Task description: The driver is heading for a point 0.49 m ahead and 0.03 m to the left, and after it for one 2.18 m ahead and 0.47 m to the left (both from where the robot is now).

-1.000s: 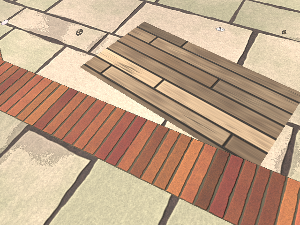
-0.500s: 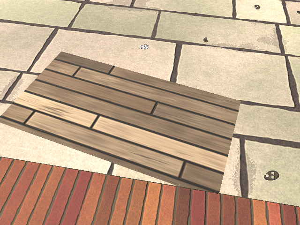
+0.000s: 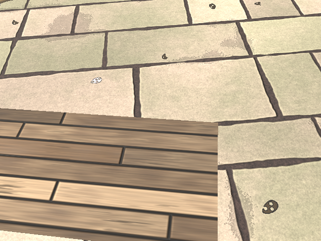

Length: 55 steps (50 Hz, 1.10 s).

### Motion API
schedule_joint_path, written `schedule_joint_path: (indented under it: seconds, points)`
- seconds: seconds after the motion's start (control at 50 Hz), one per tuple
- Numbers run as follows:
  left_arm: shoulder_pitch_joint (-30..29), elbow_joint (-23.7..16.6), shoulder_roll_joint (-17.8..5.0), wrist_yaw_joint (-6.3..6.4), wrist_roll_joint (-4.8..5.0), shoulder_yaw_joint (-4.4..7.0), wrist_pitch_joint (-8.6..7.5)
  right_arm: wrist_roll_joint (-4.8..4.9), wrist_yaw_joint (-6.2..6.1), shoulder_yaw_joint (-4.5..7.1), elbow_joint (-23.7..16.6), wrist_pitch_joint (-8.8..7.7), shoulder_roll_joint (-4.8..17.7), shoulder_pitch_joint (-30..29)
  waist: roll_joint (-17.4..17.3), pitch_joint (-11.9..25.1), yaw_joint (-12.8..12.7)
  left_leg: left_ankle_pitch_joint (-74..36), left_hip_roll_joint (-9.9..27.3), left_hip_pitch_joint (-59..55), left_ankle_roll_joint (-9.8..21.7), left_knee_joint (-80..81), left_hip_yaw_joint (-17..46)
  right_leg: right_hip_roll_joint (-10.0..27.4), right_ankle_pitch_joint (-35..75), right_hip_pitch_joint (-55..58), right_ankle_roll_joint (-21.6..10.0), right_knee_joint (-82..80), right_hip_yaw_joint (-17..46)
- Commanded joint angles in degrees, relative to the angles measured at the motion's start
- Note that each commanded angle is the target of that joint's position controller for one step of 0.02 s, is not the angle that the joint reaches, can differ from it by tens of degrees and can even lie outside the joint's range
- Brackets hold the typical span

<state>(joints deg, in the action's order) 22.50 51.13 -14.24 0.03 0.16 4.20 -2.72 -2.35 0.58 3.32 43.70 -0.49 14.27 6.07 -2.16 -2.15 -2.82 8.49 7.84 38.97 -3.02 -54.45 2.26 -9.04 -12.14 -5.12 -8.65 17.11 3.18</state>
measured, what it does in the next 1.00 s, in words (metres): walks ahead: left foot, then right foot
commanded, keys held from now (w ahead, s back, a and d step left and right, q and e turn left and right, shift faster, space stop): w+e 0.16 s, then w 0.02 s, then no key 0.60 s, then q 0.22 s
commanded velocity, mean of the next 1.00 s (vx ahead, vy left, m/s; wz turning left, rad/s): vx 0.21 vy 0.00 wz -0.19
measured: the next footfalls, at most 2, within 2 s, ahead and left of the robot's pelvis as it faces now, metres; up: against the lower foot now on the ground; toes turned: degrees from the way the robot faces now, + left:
left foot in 0.24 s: +0.31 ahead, +0.11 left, +0.00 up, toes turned -10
right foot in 0.70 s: +0.27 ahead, -0.10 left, +0.00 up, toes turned -8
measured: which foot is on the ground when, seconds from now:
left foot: up 0.00-0.22, down 0.24-1.00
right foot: down 0.00-0.24, up 0.26-0.68, down 0.70-1.00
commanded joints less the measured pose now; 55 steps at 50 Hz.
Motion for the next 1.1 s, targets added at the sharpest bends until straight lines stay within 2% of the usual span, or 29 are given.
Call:
schedule_joint_path:
  seconds: [0.02, 0.1, 0.14, 0.18, 0.2, 0.22, 0.24, 0.26, 0.28, 0.3, 0.32, 0.34, 0.38, 0.44, 0.5, 0.54, 0.64, 0.68, 0.7, 0.72, 0.74, 0.76, 0.8, 0.84, 0.88, 0.96, 1.04, 1.08, 1.1]
  points:
    - [4.60, -3.00, -8.18, 0.23, -0.04, 1.54, -0.66, 0.01, 0.25, 0.60, -4.97, -0.22, 4.25, -4.44, 5.17, -0.02, -0.64, -5.55, -2.53, 4.61, 0.02, 5.22, -1.82, 15.08, 23.40, 3.64, -4.58, -4.08, 14.16]
    - [7.28, -3.37, -9.13, 0.96, -0.22, 1.47, -0.03, 0.35, 1.21, -0.42, -8.21, -1.05, 3.60, -11.08, 6.32, -0.68, -2.81, -7.93, -6.80, 1.19, 0.99, 14.73, -3.37, 13.63, 31.77, 5.81, -3.98, -1.21, 14.25]
    - [6.97, -3.83, -9.66, 0.97, -0.85, 1.58, 0.31, 0.74, 1.20, -0.68, -8.86, -1.60, 4.26, -10.88, 7.64, -0.06, -2.26, -5.98, -7.98, -2.53, 1.95, 14.85, -2.86, 14.90, 37.00, 6.22, -3.91, 1.14, 15.44]
    - [2.63, -5.43, -10.92, 1.32, -0.99, 1.83, 0.07, 0.99, 0.84, -0.41, -8.19, -2.14, 6.00, -5.33, 7.52, 0.74, 1.67, -1.88, -9.30, -12.66, 3.67, 19.43, -1.93, 15.04, 40.03, 3.28, -2.30, 3.62, 15.65]
    - [0.86, -6.07, -11.44, 1.36, -1.12, 1.87, -0.06, 0.85, 0.29, 0.20, -6.12, -2.41, 7.49, 0.92, 7.43, 2.52, 4.03, 0.70, -10.98, -19.72, 4.86, 20.50, -2.28, 14.20, 48.28, 2.97, -0.88, 9.00, 15.03]
    - [-0.23, -6.18, -12.10, 1.19, -0.59, 1.98, -0.39, 0.68, -0.32, 0.77, -4.36, -2.99, 8.65, 8.15, 5.65, 5.14, 7.68, -2.87, -10.83, -26.98, 5.87, 25.48, -2.27, 12.16, 50.79, 2.70, 0.66, 18.44, 13.68]
    - [-0.67, -7.12, -9.48, 0.93, 0.15, 1.27, -0.76, 0.12, -1.07, 1.05, -3.50, -3.95, 9.90, 15.70, 3.32, 10.60, 10.83, -6.84, -3.58, -39.01, 7.82, 28.78, 3.72, 9.43, 38.81, -2.96, 2.36, 32.42, 11.76]
    - [5.68, -7.94, -2.05, 0.98, -0.27, -0.38, -0.82, -0.20, -1.57, 0.90, -3.96, -4.01, 12.89, 17.43, -9.16, 16.67, 5.80, -28.58, 12.87, -49.80, 11.04, 24.22, 18.88, 2.51, -16.42, -12.44, 3.86, 48.10, 6.32]
    - [14.33, -6.87, -6.28, 1.33, 0.43, 0.65, -0.37, 0.88, -1.09, 1.68, -4.53, -3.11, 14.58, 16.66, -16.07, 22.00, 3.15, -33.40, 18.00, -53.00, 20.54, 29.02, 40.56, -2.14, -23.69, -22.37, 4.75, 59.50, 5.68]
    - [11.35, -4.35, -8.84, 1.69, -0.88, 1.04, 0.65, 1.92, -0.65, 0.60, -5.97, -2.79, 8.73, 11.04, -3.92, 12.83, 2.00, -32.35, 16.05, -43.50, 21.22, 30.86, 33.17, 1.74, -17.39, -24.68, 5.57, 61.95, 7.34]
    - [5.18, -5.23, -9.05, 1.36, -1.03, 1.05, 1.04, 1.95, -0.29, -0.68, -6.51, -2.97, 4.63, 7.76, 0.35, 7.31, 2.66, -36.86, 12.66, -36.92, 20.07, 31.33, 23.82, 2.73, -14.12, -23.96, 6.42, 60.06, 6.35]
    - [3.12, -5.70, -7.90, 1.25, -0.83, 0.90, 1.49, 1.42, -0.08, -1.29, -5.52, -3.40, 3.71, 8.07, 0.64, 5.60, 2.03, -41.53, 10.38, -34.10, 18.30, 32.43, 18.18, 4.06, -12.95, -23.30, 6.97, 57.60, 6.02]
    - [2.62, -5.47, -6.33, 0.79, -1.21, 0.53, 3.25, 1.76, 0.10, -1.41, -3.75, -4.16, 4.63, 9.45, -2.61, 4.52, 0.91, -43.37, 6.79, -29.68, 15.62, 35.21, 11.14, 5.33, -10.84, -19.81, 7.64, 51.58, 5.69]
    - [1.94, -4.94, -4.99, 0.32, -0.82, 0.28, 4.32, 1.35, 0.03, -1.43, -2.51, -4.80, 5.89, 10.97, -3.29, 6.91, 0.02, -46.41, 5.50, -29.07, 15.88, 36.21, 6.79, 4.43, -8.66, -17.94, 8.01, 47.26, 5.05]
    - [-2.31, -5.30, -3.68, 0.11, -1.21, -0.52, 4.87, 1.29, -0.28, -2.23, -1.98, -4.30, 5.19, 10.49, -3.05, 6.89, 0.13, -43.80, 4.16, -27.77, 15.43, 37.21, 2.75, 5.90, -6.02, -16.95, 8.53, 37.84, 3.42]
    - [-5.50, -5.62, -2.29, -0.17, -1.17, -1.54, 5.44, 1.38, -0.36, -2.50, -1.49, -3.72, 5.47, 10.30, -5.11, 6.97, 0.72, -38.72, 3.01, -26.60, 14.20, 37.73, 1.28, 7.25, -4.50, -13.68, 8.68, 30.86, 1.06]
    - [-8.49, -4.60, -2.12, 0.18, -0.84, -2.81, 5.79, 1.34, -0.17, -2.56, -0.23, -1.20, 6.09, 11.20, -6.69, 5.30, 2.40, -17.19, 3.12, -24.14, 14.20, 38.69, 4.00, 8.22, -4.22, -5.33, 8.51, 17.39, -2.31]
    - [-8.38, -3.71, -2.05, 0.66, -1.13, -3.30, 5.24, 1.79, -0.47, -2.72, 0.06, -0.16, 5.80, 10.59, -4.04, 2.92, 1.33, -8.61, 2.10, -22.24, 11.26, 37.48, 4.82, 9.09, 3.11, 0.23, 7.53, 3.84, -1.44]
    - [-8.11, -3.59, -4.71, 1.24, -1.74, -2.77, 4.54, 1.89, -0.70, -2.87, -0.03, -0.08, 5.48, 11.83, -1.38, 2.56, 1.99, -3.53, 0.96, -21.02, 8.64, 35.77, 5.18, 13.54, 8.17, 3.15, 6.52, 0.59, 3.81]
    - [-7.91, -3.37, -8.48, 1.68, -2.16, -2.24, 3.81, 1.69, -0.78, -2.81, -0.23, -0.04, 4.71, 15.34, 4.29, 2.74, 5.18, 3.03, -2.82, -20.10, 6.94, 32.65, 2.26, 20.12, 22.34, 4.81, 4.92, 1.68, 10.05]
    - [-12.35, -2.78, -7.53, 1.58, 0.02, -2.46, 3.71, 2.56, -1.04, -3.97, 1.29, 0.78, 1.19, 17.86, 10.60, 2.17, 7.34, 7.92, -5.64, -28.00, 5.41, 36.51, -0.24, 20.55, 20.80, -6.13, 1.81, 1.06, 9.50]
    - [-13.99, -3.19, -4.56, 1.10, 0.51, -3.11, 3.32, 2.04, -1.29, -3.85, 1.99, 1.13, 3.13, 15.64, 8.72, 0.80, 6.00, 5.14, -5.53, -31.19, 4.39, 36.70, 0.12, 18.04, 12.99, -8.93, 3.00, -1.15, 8.84]
    - [-12.73, -1.33, -3.18, 1.07, 0.17, -3.53, 2.90, 1.92, -1.00, -3.37, 2.30, 1.22, 4.90, 12.92, 7.31, 0.88, 4.81, 0.12, -4.33, -33.07, 4.56, 36.58, 1.25, 14.95, 7.27, -8.55, 5.02, -3.29, 6.42]
    - [-12.04, -0.19, -5.05, 1.89, 0.25, -2.70, 2.80, 1.90, -0.62, -3.12, 1.74, 1.11, 5.70, 10.87, 6.37, 0.26, 4.27, -2.04, -4.03, -29.61, 4.87, 35.14, 2.08, 13.85, 8.32, -5.18, 5.13, -2.50, 4.71]
    - [-12.38, -0.32, -6.56, 2.30, 0.26, -1.90, 3.08, 2.15, -0.65, -3.02, 1.08, 0.98, 5.69, 9.66, 5.14, 1.67, 3.96, -0.99, -5.35, -26.32, 4.74, 32.12, 1.74, 15.23, 11.32, -2.62, 3.68, -1.16, 4.71]
    - [-12.99, -0.91, -8.71, 2.46, 0.00, -0.27, 4.29, 1.60, -0.71, -2.66, -0.14, 1.97, 5.53, 9.70, 7.47, 2.73, 3.85, 4.44, -8.07, -22.01, 4.70, 22.50, -0.34, 19.74, 12.94, -3.79, -0.36, 0.36, 4.75]
    - [-17.26, -3.34, -8.77, 2.10, -0.52, 0.39, 5.43, 0.98, -0.15, -1.88, -0.23, 3.13, 5.57, 12.99, 8.48, 3.61, 4.85, 14.46, -8.05, -22.65, 6.76, 11.93, -1.82, 24.35, 19.92, -9.38, -3.91, 4.73, 3.53]
    - [-18.99, -3.90, -9.34, 1.90, -0.68, 0.73, 5.99, 0.86, 0.22, -1.75, -0.36, 3.06, 5.30, 14.44, 6.69, 3.26, 5.75, 8.75, -7.47, -25.01, 8.18, 18.45, -0.70, 22.30, 19.68, -10.86, -1.34, 10.15, 0.50]
    - [-17.82, -4.06, -9.38, 1.84, -0.76, 1.01, 6.35, 0.46, 0.26, -1.13, -0.90, 2.63, 7.91, 14.62, 1.04, 3.01, 5.21, -4.72, -4.00, -26.33, 9.61, 25.51, 6.44, 17.92, 12.21, -12.79, 1.83, 17.41, -3.03]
